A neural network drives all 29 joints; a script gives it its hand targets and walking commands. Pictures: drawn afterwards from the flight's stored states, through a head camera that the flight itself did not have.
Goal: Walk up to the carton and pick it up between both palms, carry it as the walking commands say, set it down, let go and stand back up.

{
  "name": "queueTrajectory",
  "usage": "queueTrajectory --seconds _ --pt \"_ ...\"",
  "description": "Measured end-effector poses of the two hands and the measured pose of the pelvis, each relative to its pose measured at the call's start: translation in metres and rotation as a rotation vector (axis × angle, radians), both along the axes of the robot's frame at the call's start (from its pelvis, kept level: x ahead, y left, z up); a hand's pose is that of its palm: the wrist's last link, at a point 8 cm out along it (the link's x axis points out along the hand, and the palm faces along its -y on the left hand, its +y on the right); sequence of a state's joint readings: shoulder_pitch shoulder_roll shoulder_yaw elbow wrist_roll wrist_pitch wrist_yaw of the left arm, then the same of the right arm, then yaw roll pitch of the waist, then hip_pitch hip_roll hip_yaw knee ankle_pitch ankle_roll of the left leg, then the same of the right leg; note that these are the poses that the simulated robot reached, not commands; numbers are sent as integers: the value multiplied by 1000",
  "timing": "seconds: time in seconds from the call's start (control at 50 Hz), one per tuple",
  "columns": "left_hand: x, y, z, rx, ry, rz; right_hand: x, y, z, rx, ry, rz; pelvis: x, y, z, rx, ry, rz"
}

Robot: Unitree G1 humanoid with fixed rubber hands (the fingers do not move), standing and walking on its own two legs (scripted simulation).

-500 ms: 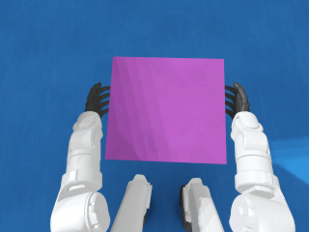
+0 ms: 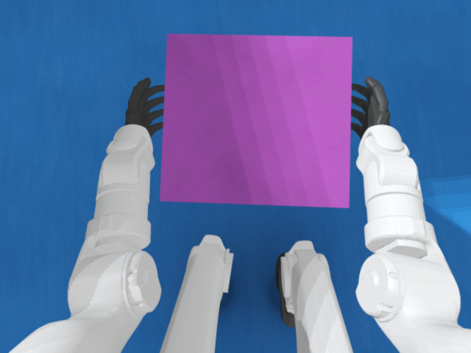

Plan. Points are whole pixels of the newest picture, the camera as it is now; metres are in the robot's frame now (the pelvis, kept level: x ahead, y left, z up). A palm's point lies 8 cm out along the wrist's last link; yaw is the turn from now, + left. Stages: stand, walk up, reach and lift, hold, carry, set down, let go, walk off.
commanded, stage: set down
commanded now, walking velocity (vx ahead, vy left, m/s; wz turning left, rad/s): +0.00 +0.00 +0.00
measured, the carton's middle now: (254, 131) +0.49 +0.02 -0.16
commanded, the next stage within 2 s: none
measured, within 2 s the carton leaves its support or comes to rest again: neither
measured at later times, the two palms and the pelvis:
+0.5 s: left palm (158, 131) +0.48 +0.21 -0.17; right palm (351, 133) +0.50 -0.16 -0.18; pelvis -0.01 +0.00 -0.07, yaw +1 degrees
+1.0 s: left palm (169, 135) +0.50 +0.21 -0.26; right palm (336, 139) +0.52 -0.16 -0.26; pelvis -0.02 +0.00 -0.13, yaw +0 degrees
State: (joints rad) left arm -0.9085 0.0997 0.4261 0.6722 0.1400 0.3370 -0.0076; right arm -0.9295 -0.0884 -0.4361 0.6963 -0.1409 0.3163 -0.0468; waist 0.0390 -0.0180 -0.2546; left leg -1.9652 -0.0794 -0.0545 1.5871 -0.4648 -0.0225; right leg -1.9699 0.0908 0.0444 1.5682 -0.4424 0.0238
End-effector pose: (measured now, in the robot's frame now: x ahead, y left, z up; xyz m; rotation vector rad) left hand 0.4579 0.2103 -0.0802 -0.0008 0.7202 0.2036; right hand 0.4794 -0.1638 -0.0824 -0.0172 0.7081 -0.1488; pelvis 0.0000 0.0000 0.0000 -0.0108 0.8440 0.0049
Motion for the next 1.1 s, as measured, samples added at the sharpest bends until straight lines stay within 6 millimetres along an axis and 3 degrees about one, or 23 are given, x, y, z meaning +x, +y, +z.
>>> queueTrajectory --seconds 0.62,1.1 --pt "30 2 -116 15 8 -18 26 2 -117 -3 5 -2 -14 0 -81 -1 51 10" --pt "47 4 -197 25 26 -27 39 3 -197 0 20 0 -16 3 -138 -4 -28 5"
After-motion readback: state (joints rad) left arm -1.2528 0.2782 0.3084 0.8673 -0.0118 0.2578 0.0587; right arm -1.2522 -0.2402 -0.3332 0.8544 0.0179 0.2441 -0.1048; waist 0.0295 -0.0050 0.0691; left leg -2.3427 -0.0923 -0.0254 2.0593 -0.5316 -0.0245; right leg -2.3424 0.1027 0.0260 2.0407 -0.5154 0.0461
